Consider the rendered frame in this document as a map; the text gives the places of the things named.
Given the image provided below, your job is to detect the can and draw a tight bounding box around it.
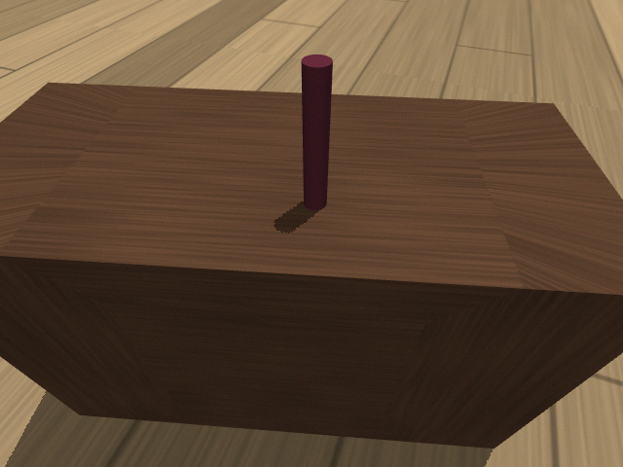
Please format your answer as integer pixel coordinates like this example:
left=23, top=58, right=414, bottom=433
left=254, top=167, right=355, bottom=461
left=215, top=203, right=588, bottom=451
left=302, top=54, right=333, bottom=210

